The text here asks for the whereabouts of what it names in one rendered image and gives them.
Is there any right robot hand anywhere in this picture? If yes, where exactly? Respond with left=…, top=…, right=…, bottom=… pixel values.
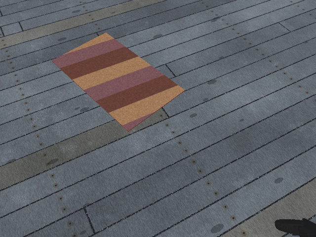
left=275, top=218, right=316, bottom=237

